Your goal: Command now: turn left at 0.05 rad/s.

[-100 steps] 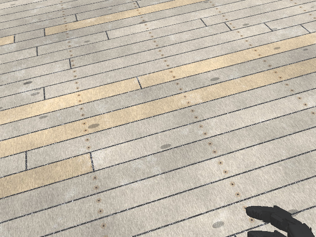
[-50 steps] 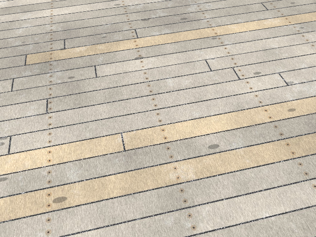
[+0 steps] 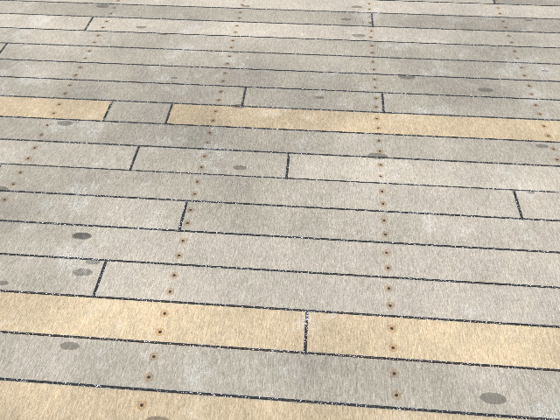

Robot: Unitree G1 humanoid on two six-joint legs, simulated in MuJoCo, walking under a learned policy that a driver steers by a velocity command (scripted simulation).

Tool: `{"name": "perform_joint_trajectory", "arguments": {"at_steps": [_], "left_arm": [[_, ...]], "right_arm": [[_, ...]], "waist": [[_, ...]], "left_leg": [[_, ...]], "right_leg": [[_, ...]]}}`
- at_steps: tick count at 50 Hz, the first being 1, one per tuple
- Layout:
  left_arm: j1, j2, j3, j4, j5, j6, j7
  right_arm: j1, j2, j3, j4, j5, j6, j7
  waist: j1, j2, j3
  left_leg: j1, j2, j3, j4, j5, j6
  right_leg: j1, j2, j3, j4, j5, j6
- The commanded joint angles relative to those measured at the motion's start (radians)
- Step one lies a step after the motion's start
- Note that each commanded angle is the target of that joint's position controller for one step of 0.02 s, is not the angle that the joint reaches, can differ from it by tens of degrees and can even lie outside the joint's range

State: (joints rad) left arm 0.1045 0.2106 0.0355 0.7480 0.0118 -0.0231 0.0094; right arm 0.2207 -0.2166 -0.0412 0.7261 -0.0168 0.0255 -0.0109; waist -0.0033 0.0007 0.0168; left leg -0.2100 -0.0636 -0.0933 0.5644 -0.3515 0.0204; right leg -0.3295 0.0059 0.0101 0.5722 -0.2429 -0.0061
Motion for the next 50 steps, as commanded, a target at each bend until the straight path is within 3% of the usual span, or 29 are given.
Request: {"name": "perform_joint_trajectory", "arguments": {"at_steps": [1,12,28,50], "left_arm": [[-0.036,0.108,0.03,-0.063,-0.002,-0.008,0.004],[-0.037,0.097,0.031,-0.001,-0.004,-0.005,0.008],[-0.015,0.1,0.03,0.149,-0.01,0.002,0.022],[0.025,0.098,0.018,0.278,-0.014,0.013,0.03]], "right_arm": [[-0.002,-0.086,-0.026,-0.059,0.001,-0.018,-0.006],[0.032,-0.079,-0.031,-0.018,0.003,-0.026,-0.024],[0.072,-0.064,-0.031,0.095,0.008,-0.038,-0.035],[0.127,-0.046,-0.009,0.267,0.011,-0.048,-0.039]], "waist": [[0.008,0.001,-0.082],[0.005,0.0,-0.039],[0.01,-0.004,-0.002],[0.015,-0.002,0.019]], "left_leg": [[-0.078,0.073,-0.065,-0.093,0.22,0.017],[-0.061,0.075,-0.059,-0.116,0.187,0.006],[-0.048,0.067,-0.033,-0.148,0.152,-0.004],[-0.053,0.059,-0.005,-0.176,0.146,-0.008]], "right_leg": [[0.167,-0.078,0.087,-0.052,0.245,-0.054],[0.156,-0.061,0.083,-0.082,0.168,-0.044],[0.141,-0.052,0.087,-0.136,0.066,-0.046],[0.149,-0.037,0.08,-0.166,0.056,-0.058]]}}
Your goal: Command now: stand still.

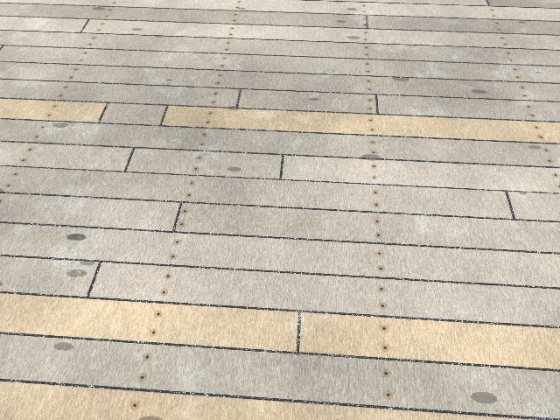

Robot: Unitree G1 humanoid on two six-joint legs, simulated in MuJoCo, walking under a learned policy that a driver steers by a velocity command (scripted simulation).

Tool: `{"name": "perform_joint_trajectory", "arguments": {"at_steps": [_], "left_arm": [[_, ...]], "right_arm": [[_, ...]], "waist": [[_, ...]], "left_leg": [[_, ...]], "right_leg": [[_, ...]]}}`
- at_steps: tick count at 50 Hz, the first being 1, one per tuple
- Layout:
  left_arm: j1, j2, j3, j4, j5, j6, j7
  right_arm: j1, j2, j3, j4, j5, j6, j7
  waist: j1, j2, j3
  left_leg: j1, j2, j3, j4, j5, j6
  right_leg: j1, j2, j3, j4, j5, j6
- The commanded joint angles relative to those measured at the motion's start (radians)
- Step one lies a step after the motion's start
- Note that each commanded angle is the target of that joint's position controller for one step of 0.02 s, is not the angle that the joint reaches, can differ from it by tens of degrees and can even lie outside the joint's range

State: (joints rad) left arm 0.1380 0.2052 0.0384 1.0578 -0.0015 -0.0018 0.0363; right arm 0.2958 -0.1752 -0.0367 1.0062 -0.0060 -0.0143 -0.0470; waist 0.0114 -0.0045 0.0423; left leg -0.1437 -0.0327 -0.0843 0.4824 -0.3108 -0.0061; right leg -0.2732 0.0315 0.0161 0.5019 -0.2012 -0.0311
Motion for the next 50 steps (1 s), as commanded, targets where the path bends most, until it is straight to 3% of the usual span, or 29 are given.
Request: {"name": "perform_joint_trajectory", "arguments": {"at_steps": [1,20,45,46,48,50], "left_arm": [[-0.006,0.103,0.015,-0.03,0.0,-0.008,0.003],[0.034,0.097,0.005,-0.007,-0.001,-0.005,0.003],[0.075,0.091,-0.002,-0.01,-0.003,-0.007,0.004],[0.093,0.079,-0.005,0.001,-0.001,-0.006,0.004],[0.113,0.112,0.007,0.007,-0.012,-0.004,0.007],[0.148,0.14,0.018,0.006,-0.019,-0.018,0.004]], "right_arm": [[0.054,-0.087,-0.012,-0.008,0.0,-0.008,-0.003],[0.084,-0.077,0.004,0.061,0.002,-0.008,-0.004],[0.118,-0.071,0.013,0.082,0.004,-0.009,-0.004],[0.141,-0.056,0.017,0.094,0.004,-0.008,-0.004],[0.136,-0.068,0.013,0.086,0.01,-0.007,-0.008],[0.108,-0.062,0.015,0.057,0.014,-0.022,-0.007]], "waist": [[0.0,0.003,-0.006],[-0.002,0.005,0.003],[-0.004,0.006,0.01],[-0.006,0.002,-0.015],[-0.002,-0.022,0.02],[0.012,-0.074,0.071]], "left_leg": [[-0.12,0.028,-0.013,-0.095,0.105,0.018],[-0.128,0.027,0.0,-0.099,0.098,0.017],[-0.135,0.027,0.006,-0.093,0.096,0.016],[-0.123,0.017,0.019,-0.095,0.014,0.019],[-0.172,-0.012,0.047,-0.041,-0.208,0.045],[-0.273,-0.004,0.049,0.041,-0.292,0.072]], "right_leg": [[0.093,-0.062,0.074,-0.096,0.015,-0.034],[0.093,-0.056,0.071,-0.1,0.023,-0.038],[0.089,-0.054,0.07,-0.094,0.03,-0.039],[0.098,-0.047,0.065,-0.106,-0.081,-0.04],[0.055,-0.041,0.078,-0.116,-0.403,-0.061],[0.032,-0.126,0.208,-0.18,-0.605,-0.117]]}}
Over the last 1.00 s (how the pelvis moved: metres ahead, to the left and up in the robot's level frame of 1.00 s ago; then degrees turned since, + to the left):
0.00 -0.02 0.01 -1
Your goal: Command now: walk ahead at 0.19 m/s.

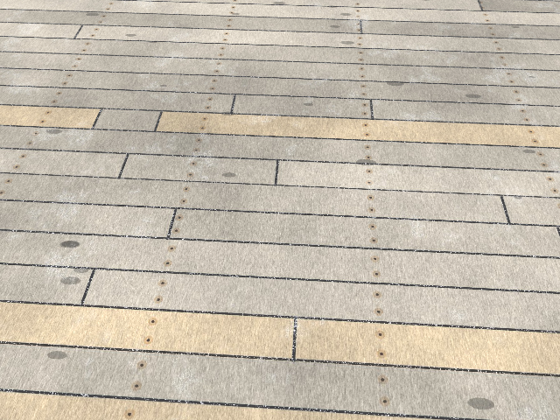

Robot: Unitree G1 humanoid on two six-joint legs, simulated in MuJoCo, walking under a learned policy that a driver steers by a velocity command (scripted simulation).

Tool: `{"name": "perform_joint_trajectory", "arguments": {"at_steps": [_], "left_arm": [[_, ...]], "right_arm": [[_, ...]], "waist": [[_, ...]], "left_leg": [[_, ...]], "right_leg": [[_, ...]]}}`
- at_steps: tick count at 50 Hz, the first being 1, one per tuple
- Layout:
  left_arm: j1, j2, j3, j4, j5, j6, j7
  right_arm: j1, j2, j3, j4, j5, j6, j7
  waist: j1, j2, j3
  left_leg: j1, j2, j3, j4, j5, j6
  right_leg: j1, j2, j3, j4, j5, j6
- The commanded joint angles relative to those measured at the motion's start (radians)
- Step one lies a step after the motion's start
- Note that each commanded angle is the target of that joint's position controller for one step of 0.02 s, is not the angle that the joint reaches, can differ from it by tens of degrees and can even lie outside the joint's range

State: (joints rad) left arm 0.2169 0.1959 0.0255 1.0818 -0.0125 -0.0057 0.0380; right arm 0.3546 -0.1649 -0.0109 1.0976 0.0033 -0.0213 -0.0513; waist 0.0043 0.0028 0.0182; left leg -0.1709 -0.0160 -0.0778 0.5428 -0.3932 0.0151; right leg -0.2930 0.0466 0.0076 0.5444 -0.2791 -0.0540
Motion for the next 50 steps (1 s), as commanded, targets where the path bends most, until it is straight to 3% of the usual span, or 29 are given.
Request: {"name": "perform_joint_trajectory", "arguments": {"at_steps": [1,3,4,5,7,8,9,10,11,13,14,16,21,25,27,28,29,30,31,32,33,34,35,36,39,42,44,46,50], "left_arm": [[0.103,0.165,0.037,-0.014,-0.01,-0.026,-0.001],[0.135,0.193,0.05,-0.017,-0.009,-0.041,-0.004],[0.093,0.198,0.051,-0.036,-0.007,-0.046,-0.005],[0.021,0.194,0.05,-0.064,-0.012,-0.048,-0.009],[-0.128,0.162,0.042,-0.122,-0.03,-0.044,-0.015],[-0.145,0.103,0.029,-0.137,-0.026,-0.05,-0.021],[-0.154,0.08,0.023,-0.168,-0.026,-0.069,-0.025],[-0.172,0.107,0.027,-0.178,-0.037,-0.084,-0.025],[-0.134,0.122,0.029,-0.166,-0.04,-0.093,-0.031],[-0.077,0.129,0.035,-0.132,-0.022,-0.099,-0.041],[-0.089,0.133,0.039,-0.131,-0.016,-0.099,-0.045],[-0.117,0.094,0.032,-0.137,-0.016,-0.091,-0.055],[-0.315,0.05,0.0,-0.242,-0.017,-0.08,-0.074],[-0.381,0.076,-0.005,-0.299,-0.02,-0.082,-0.1],[-0.342,0.111,0.012,-0.312,-0.016,-0.086,-0.11],[-0.251,0.145,0.03,-0.296,-0.018,-0.086,-0.112],[-0.088,0.195,0.06,-0.255,-0.024,-0.082,-0.11],[0.077,0.261,0.092,-0.221,-0.026,-0.07,-0.096],[0.184,0.363,0.112,-0.217,-0.009,-0.059,-0.08],[0.209,0.307,0.095,-0.203,0.0,-0.055,-0.07],[0.148,0.252,0.081,-0.209,0.0,-0.063,-0.069],[0.048,0.216,0.069,-0.235,-0.006,-0.073,-0.071],[-0.031,0.186,0.058,-0.262,-0.001,-0.08,-0.077],[-0.076,0.172,0.052,-0.28,0.01,-0.083,-0.077],[-0.069,0.18,0.052,-0.288,0.001,-0.085,-0.065],[-0.003,0.219,0.063,-0.287,0.001,-0.085,-0.041],[0.045,0.228,0.068,-0.285,-0.009,-0.077,-0.033],[0.094,0.238,0.071,-0.279,-0.016,-0.071,-0.029],[0.128,0.23,0.072,-0.282,-0.02,-0.057,-0.019]], "right_arm": [[0.036,-0.055,-0.007,-0.045,0.008,-0.028,0.003],[0.025,-0.052,-0.008,-0.053,0.011,-0.05,0.015],[0.04,-0.057,-0.013,-0.051,0.012,-0.057,0.021],[0.077,-0.049,-0.014,-0.039,0.011,-0.062,0.025],[0.198,-0.044,-0.019,0.009,0.003,-0.064,0.023],[0.307,-0.11,-0.039,0.039,-0.003,-0.064,0.021],[0.362,-0.219,-0.064,0.032,0.007,-0.066,0.03],[0.313,-0.227,-0.064,0.017,-0.012,-0.078,0.032],[0.242,-0.168,-0.049,-0.011,-0.009,-0.091,0.031],[0.17,-0.143,-0.043,-0.041,0.003,-0.097,0.04],[0.163,-0.124,-0.037,-0.047,0.001,-0.094,0.041],[0.2,-0.104,-0.029,-0.04,-0.013,-0.085,0.038],[0.203,-0.171,-0.035,-0.059,-0.015,-0.085,0.024],[0.208,-0.194,-0.041,-0.059,-0.001,-0.082,0.026],[0.18,-0.223,-0.048,-0.075,-0.001,-0.074,0.023],[0.163,-0.239,-0.053,-0.085,-0.004,-0.064,0.019],[0.138,-0.252,-0.055,-0.101,-0.009,-0.055,0.017],[0.115,-0.259,-0.053,-0.13,-0.014,-0.06,0.016],[0.201,-0.121,-0.01,-0.181,-0.031,-0.091,0.043],[0.156,-0.129,-0.009,-0.179,-0.001,-0.14,0.059],[0.027,-0.206,-0.034,-0.231,0.039,-0.162,0.062],[-0.038,-0.223,-0.037,-0.258,0.04,-0.17,0.052],[-0.054,-0.227,-0.048,-0.258,0.024,-0.164,0.038],[-0.029,-0.219,-0.055,-0.263,0.011,-0.147,0.03],[-0.028,-0.181,-0.058,-0.298,-0.012,-0.108,0.026],[-0.177,-0.175,-0.055,-0.365,-0.027,-0.102,0.021],[-0.275,-0.149,-0.043,-0.395,-0.021,-0.108,0.027],[-0.348,-0.151,-0.038,-0.422,-0.005,-0.112,0.038],[-0.37,-0.22,-0.056,-0.454,0.008,-0.125,0.058]], "waist": [[0.028,-0.12,0.095],[0.025,-0.145,0.071],[-0.003,-0.135,0.073],[-0.045,-0.132,0.077],[-0.129,-0.083,0.107],[-0.149,0.098,0.056],[-0.154,0.285,0.071],[-0.125,0.246,0.14],[-0.079,0.156,0.17],[-0.039,0.086,0.126],[-0.04,0.077,0.116],[-0.052,0.091,0.095],[-0.09,0.086,0.131],[-0.08,0.093,0.15],[-0.029,0.126,0.081],[0.026,0.155,0.011],[0.109,0.161,-0.088],[0.186,0.124,-0.172],[0.115,-0.162,-0.349],[0.135,-0.15,-0.47],[0.135,-0.13,-0.281],[0.088,-0.036,-0.159],[0.034,0.038,-0.091],[-0.016,0.025,-0.061],[-0.057,-0.031,-0.01],[-0.019,-0.048,0.02],[0.023,-0.058,0.015],[0.058,-0.072,0.0],[0.045,-0.091,-0.022]], "left_leg": [[-0.283,-0.021,0.06,0.047,-0.16,0.051],[-0.246,0.004,0.079,0.171,-0.051,0.057],[-0.19,0.02,0.073,0.19,-0.043,0.07],[-0.101,0.03,0.074,0.134,-0.039,0.088],[0.152,0.016,0.065,-0.134,-0.012,0.115],[0.284,0.153,-0.147,-0.239,-0.091,0.137],[0.325,0.343,-0.48,-0.406,-0.302,0.223],[0.23,0.407,-0.609,-0.444,-0.37,0.273],[0.231,0.383,-0.545,-0.435,-0.3,0.256],[0.271,0.314,-0.339,-0.425,-0.062,0.181],[0.27,0.289,-0.246,-0.429,0.072,0.154],[0.249,0.241,-0.1,-0.422,0.267,0.131],[0.112,0.215,0.072,-0.466,0.377,0.122],[0.206,0.259,0.14,-0.423,0.552,0.112],[0.275,0.274,0.18,-0.282,0.982,0.089],[0.29,0.274,0.2,-0.144,1.186,0.074],[0.244,0.257,0.22,0.06,1.271,0.052],[0.023,0.227,0.22,0.319,1.105,0.018],[-0.44,0.035,0.186,0.783,0.246,-0.05],[-0.552,-0.026,-0.03,0.956,-0.127,-0.019],[-0.655,0.036,-0.052,0.959,-0.061,0.013],[-0.632,0.085,-0.032,0.878,0.034,0.024],[-0.567,0.115,-0.016,0.805,0.077,0.018],[-0.483,0.144,-0.021,0.754,0.1,0.011],[-0.415,0.159,0.007,0.61,0.13,-0.028],[-0.418,0.127,0.038,0.352,0.328,-0.064],[-0.367,0.084,0.045,0.149,0.462,-0.064],[-0.326,0.047,0.048,0.045,0.518,-0.07],[-0.301,0.041,-0.01,-0.058,0.419,-0.044]], "right_leg": [[0.079,-0.208,0.321,-0.274,-0.569,-0.132],[0.047,-0.325,0.506,-0.365,-0.582,-0.198],[-0.021,-0.337,0.512,-0.383,-0.556,-0.201],[-0.103,-0.316,0.456,-0.384,-0.508,-0.178],[-0.296,-0.161,0.203,-0.243,-0.357,-0.078],[-0.402,-0.06,0.057,0.064,-0.241,-0.023],[-0.566,0.003,-0.052,0.279,-0.194,0.005],[-0.622,-0.049,0.025,0.42,-0.205,-0.011],[-0.664,-0.089,0.054,0.494,-0.12,-0.015],[-0.662,-0.123,0.055,0.515,0.011,-0.02],[-0.641,-0.136,0.054,0.488,0.064,-0.015],[-0.598,-0.127,0.025,0.455,0.146,0.0],[-0.44,-0.094,-0.05,0.186,0.311,0.01],[-0.383,-0.075,-0.086,0.07,0.278,-0.04],[-0.273,-0.02,-0.135,0.064,0.206,-0.08],[-0.158,0.018,-0.158,0.075,0.172,-0.098],[0.053,0.052,-0.16,0.039,0.198,-0.128],[0.352,-0.013,-0.025,0.024,0.204,-0.169],[0.779,-0.329,0.55,-0.019,0.027,-0.367],[0.81,-0.412,0.859,-0.233,-0.079,-0.397],[0.683,-0.359,0.7,-0.265,-0.05,-0.325],[0.483,-0.314,0.546,-0.286,0.043,-0.283],[0.305,-0.268,0.445,-0.309,0.13,-0.258],[0.173,-0.23,0.37,-0.334,0.183,-0.249],[-0.019,-0.178,0.273,-0.38,0.242,-0.253],[-0.082,-0.13,0.214,-0.376,0.276,-0.226],[-0.076,-0.101,0.194,-0.345,0.245,-0.19],[-0.038,-0.117,0.23,-0.324,0.202,-0.176],[0.124,-0.186,0.367,-0.198,0.145,-0.149]]}}
Over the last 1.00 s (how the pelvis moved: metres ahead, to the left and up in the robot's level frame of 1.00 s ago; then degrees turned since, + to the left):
0.01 0.00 0.00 0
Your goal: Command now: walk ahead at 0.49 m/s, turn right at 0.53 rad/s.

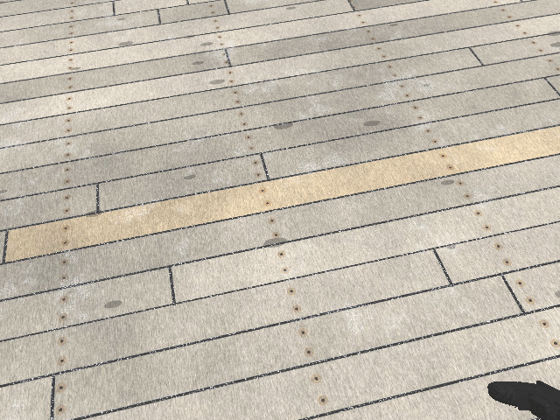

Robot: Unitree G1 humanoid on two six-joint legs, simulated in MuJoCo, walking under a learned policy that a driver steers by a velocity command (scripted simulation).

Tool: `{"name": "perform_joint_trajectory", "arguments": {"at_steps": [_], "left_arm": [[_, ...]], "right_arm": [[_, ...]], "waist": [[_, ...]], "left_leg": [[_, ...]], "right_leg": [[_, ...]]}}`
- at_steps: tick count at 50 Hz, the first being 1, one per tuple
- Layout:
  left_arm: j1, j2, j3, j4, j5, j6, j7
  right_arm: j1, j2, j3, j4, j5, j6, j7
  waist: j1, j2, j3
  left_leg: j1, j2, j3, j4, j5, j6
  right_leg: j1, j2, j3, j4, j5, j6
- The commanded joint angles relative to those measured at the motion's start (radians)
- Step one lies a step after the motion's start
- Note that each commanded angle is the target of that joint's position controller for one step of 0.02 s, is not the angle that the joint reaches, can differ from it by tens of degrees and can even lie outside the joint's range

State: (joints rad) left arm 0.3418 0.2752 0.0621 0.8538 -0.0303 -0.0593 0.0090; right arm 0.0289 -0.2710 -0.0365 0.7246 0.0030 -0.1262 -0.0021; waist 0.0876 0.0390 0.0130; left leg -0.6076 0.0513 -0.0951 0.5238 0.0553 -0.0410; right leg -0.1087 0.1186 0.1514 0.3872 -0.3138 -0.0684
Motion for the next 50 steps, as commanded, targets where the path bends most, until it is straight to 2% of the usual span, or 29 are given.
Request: {"name": "perform_joint_trajectory", "arguments": {"at_steps": [1,2,3,4,5,6,7,8,9,10,12,17,20,23,25,27,28,29,30,31,32,33,34,35,36,39,42,46,50], "left_arm": [[-0.002,0.152,0.036,-0.056,0.004,0.001,0.012],[-0.002,0.139,0.032,-0.058,0.01,0.003,0.012],[0.008,0.098,0.017,-0.061,0.018,0.002,0.007],[0.031,0.043,-0.005,-0.078,0.039,0.0,0.002],[0.197,-0.007,-0.019,-0.086,-0.001,-0.016,-0.006],[0.169,0.103,-0.002,-0.059,-0.018,-0.019,-0.002],[0.037,0.153,0.011,-0.08,-0.016,-0.019,-0.002],[-0.031,0.137,0.009,-0.098,-0.001,-0.02,0.001],[-0.073,0.122,0.01,-0.113,0.015,-0.024,0.0],[-0.069,0.106,0.011,-0.118,0.018,-0.022,-0.005],[-0.049,0.069,0.004,-0.114,0.015,-0.015,-0.011],[-0.189,0.027,-0.016,-0.161,0.026,-0.018,-0.018],[-0.281,0.025,-0.02,-0.181,0.02,-0.026,-0.027],[-0.36,0.038,-0.018,-0.211,0.011,-0.03,-0.038],[-0.383,0.055,-0.013,-0.229,0.009,-0.035,-0.047],[-0.33,0.083,0.0,-0.22,0.013,-0.04,-0.05],[-0.231,0.11,0.017,-0.19,0.018,-0.04,-0.046],[-0.067,0.162,0.043,-0.144,0.021,-0.038,-0.036],[0.106,0.25,0.063,-0.118,0.03,-0.029,-0.023],[0.11,0.282,0.062,-0.109,0.034,-0.026,-0.033],[0.072,0.187,0.04,-0.117,0.019,-0.028,-0.037],[0.006,0.147,0.026,-0.126,0.013,-0.031,-0.037],[-0.061,0.126,0.018,-0.135,0.021,-0.032,-0.04],[-0.106,0.098,0.012,-0.14,0.031,-0.034,-0.044],[-0.125,0.086,0.009,-0.137,0.039,-0.039,-0.044],[-0.108,0.099,0.019,-0.101,0.041,-0.063,-0.04],[-0.071,0.115,0.025,-0.067,0.046,-0.064,-0.024],[-0.062,0.127,0.022,-0.049,0.04,-0.059,-0.011],[0.019,0.143,0.024,-0.004,0.033,-0.037,-0.002]], "right_arm": [[-0.013,-0.124,-0.034,-0.077,0.009,-0.025,0.012],[0.052,-0.132,-0.04,-0.061,0.004,-0.031,0.013],[0.164,-0.162,-0.054,-0.04,-0.01,-0.037,0.009],[0.327,-0.218,-0.066,-0.025,-0.021,-0.035,0.004],[0.413,-0.288,-0.091,0.036,-0.023,-0.019,0.015],[0.389,-0.172,-0.066,0.01,-0.005,-0.017,0.022],[0.332,-0.118,-0.051,-0.001,0.0,-0.014,0.019],[0.275,-0.116,-0.045,-0.011,-0.008,-0.009,0.02],[0.246,-0.106,-0.042,-0.005,-0.011,-0.004,0.021],[0.234,-0.094,-0.036,-0.001,-0.017,-0.005,0.021],[0.246,-0.084,-0.034,0.014,-0.007,-0.008,0.025],[0.295,-0.141,-0.05,0.049,0.005,0.004,0.013],[0.331,-0.154,-0.051,0.071,0.014,0.015,0.009],[0.38,-0.163,-0.052,0.1,0.021,0.027,0.008],[0.383,-0.173,-0.056,0.111,0.024,0.036,0.005],[0.362,-0.192,-0.06,0.113,0.025,0.047,0.0],[0.349,-0.188,-0.058,0.111,0.026,0.052,-0.003],[0.348,-0.161,-0.045,0.102,0.017,0.054,-0.006],[0.363,-0.095,-0.018,0.071,-0.018,0.048,-0.009],[0.483,-0.017,0.002,0.066,0.008,0.025,-0.002],[0.406,-0.132,-0.023,0.074,0.03,0.011,0.004],[0.314,-0.162,-0.033,0.048,0.038,0.004,0.007],[0.276,-0.146,-0.032,0.045,0.026,0.007,0.002],[0.268,-0.134,-0.035,0.047,0.013,0.015,0.0],[0.293,-0.118,-0.035,0.053,0.015,0.029,0.002],[0.293,-0.082,-0.032,0.053,0.022,0.061,-0.001],[0.222,-0.077,-0.036,0.026,0.019,0.064,-0.002],[0.116,-0.056,-0.028,-0.01,0.016,0.055,0.018],[-0.007,-0.029,-0.013,-0.079,0.018,0.053,0.045]], "waist": [[-0.056,-0.142,-0.024],[-0.089,-0.15,-0.045],[-0.138,-0.13,-0.127],[-0.192,-0.014,-0.28],[-0.117,0.379,-0.369],[-0.15,0.221,-0.292],[-0.173,0.097,-0.158],[-0.153,0.007,-0.095],[-0.135,-0.004,-0.042],[-0.107,0.025,-0.035],[-0.091,0.055,-0.043],[-0.117,0.03,-0.01],[-0.147,0.042,0.012],[-0.167,0.05,0.035],[-0.155,0.057,0.045],[-0.107,0.063,0.014],[-0.051,0.051,-0.046],[0.017,0.024,-0.154],[0.059,-0.16,-0.3],[-0.017,-0.386,-0.386],[0.013,-0.235,-0.271],[-0.001,-0.177,-0.151],[-0.035,-0.093,-0.095],[-0.063,-0.089,-0.055],[-0.09,-0.12,-0.052],[-0.107,-0.107,-0.024],[-0.088,-0.082,0.006],[-0.05,-0.08,0.032],[0.003,-0.064,0.075]], "left_leg": [[0.162,-0.024,0.016,-0.045,-0.074,0.03],[0.244,-0.029,0.037,-0.073,-0.092,0.055],[0.418,0.005,0.021,-0.077,-0.103,0.1],[0.678,0.173,-0.153,-0.055,-0.136,0.166],[0.96,0.359,-0.648,-0.18,-0.386,0.33],[0.929,0.35,-0.703,-0.226,-0.579,0.301],[0.809,0.306,-0.529,-0.229,-0.524,0.256],[0.687,0.264,-0.409,-0.24,-0.368,0.241],[0.603,0.229,-0.332,-0.26,-0.241,0.246],[0.549,0.2,-0.268,-0.281,-0.166,0.239],[0.515,0.17,-0.192,-0.316,-0.074,0.252],[0.502,0.163,-0.073,-0.381,0.006,0.264],[0.487,0.136,-0.003,-0.381,-0.013,0.239],[0.53,0.17,-0.009,-0.363,-0.036,0.231],[0.583,0.201,-0.019,-0.336,-0.013,0.217],[0.613,0.206,-0.007,-0.258,0.131,0.195],[0.598,0.17,0.032,-0.137,0.277,0.173],[0.501,0.118,0.077,0.066,0.276,0.14],[0.277,0.037,0.13,0.416,-0.1,0.098],[-0.06,-0.104,0.048,0.677,-0.644,0.064],[-0.175,-0.037,-0.02,0.771,-0.616,0.071],[-0.202,0.009,0.004,0.752,-0.508,0.086],[-0.151,0.052,0.021,0.705,-0.417,0.081],[-0.111,0.077,0.021,0.654,-0.361,0.074],[-0.054,0.098,0.013,0.635,-0.322,0.07],[-0.049,0.097,-0.004,0.592,-0.246,0.052],[-0.131,0.071,-0.045,0.475,-0.111,0.041],[-0.098,0.044,0.017,0.253,0.074,0.053],[-0.163,0.034,0.069,0.134,0.048,0.077]], "right_leg": [[-0.032,-0.272,0.236,-0.005,0.205,-0.125],[-0.023,-0.258,0.23,0.051,0.256,-0.108],[-0.045,-0.202,0.188,0.197,0.319,-0.08],[-0.168,-0.129,0.093,0.487,0.158,-0.045],[-0.528,-0.003,-0.008,0.796,-0.252,0.011],[-0.647,-0.069,0.059,0.917,-0.239,0.012],[-0.68,-0.099,0.046,0.93,-0.14,0.012],[-0.646,-0.133,0.011,0.9,-0.069,0.018],[-0.635,-0.161,-0.001,0.837,-0.027,0.022],[-0.587,-0.192,-0.016,0.791,-0.002,0.022],[-0.549,-0.204,-0.059,0.721,0.009,0.032],[-0.571,-0.224,-0.101,0.437,0.197,0.057],[-0.502,-0.195,-0.134,0.275,0.325,0.059],[-0.481,-0.178,-0.142,0.202,0.334,0.046],[-0.477,-0.172,-0.14,0.163,0.279,0.021],[-0.372,-0.145,-0.165,0.119,0.232,-0.008],[-0.223,-0.117,-0.192,0.089,0.236,-0.03],[0.018,-0.149,-0.159,0.105,0.251,-0.064],[0.295,-0.379,0.124,0.115,0.278,-0.132],[0.504,-0.524,0.569,-0.046,0.048,-0.275],[0.419,-0.49,0.533,-0.091,-0.073,-0.238],[0.288,-0.453,0.378,-0.103,-0.024,-0.195],[0.156,-0.408,0.277,-0.126,0.081,-0.173],[0.065,-0.374,0.193,-0.157,0.157,-0.162],[0.007,-0.355,0.137,-0.189,0.2,-0.155],[-0.057,-0.344,0.01,-0.246,0.317,-0.158],[-0.02,-0.343,-0.082,-0.258,0.414,-0.142],[0.009,-0.316,-0.202,-0.275,0.432,-0.093],[0.16,-0.361,-0.248,-0.238,0.499,-0.081]]}}
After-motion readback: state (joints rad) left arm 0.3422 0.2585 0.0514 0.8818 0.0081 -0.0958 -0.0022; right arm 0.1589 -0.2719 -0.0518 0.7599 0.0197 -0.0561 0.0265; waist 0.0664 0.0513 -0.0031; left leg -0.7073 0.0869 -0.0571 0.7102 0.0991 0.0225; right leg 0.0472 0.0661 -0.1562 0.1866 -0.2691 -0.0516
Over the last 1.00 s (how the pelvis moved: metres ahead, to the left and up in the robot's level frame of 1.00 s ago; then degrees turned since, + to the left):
0.46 -0.05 0.00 -22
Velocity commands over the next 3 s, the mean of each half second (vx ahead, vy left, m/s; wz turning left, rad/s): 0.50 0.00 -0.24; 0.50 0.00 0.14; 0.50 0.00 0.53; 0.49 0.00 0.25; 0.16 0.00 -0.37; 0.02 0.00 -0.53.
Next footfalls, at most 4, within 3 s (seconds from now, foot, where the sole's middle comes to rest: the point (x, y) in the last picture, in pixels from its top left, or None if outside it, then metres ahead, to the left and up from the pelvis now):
0.06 left None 0.23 0.14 -0.78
0.58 right None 0.47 -0.14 -0.78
1.16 left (301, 295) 0.79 0.07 -0.78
1.62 right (352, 208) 1.10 -0.07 -0.78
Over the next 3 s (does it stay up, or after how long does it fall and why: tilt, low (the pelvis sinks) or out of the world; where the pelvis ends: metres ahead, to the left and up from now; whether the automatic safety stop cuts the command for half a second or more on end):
stays up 1.21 0.12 -0.01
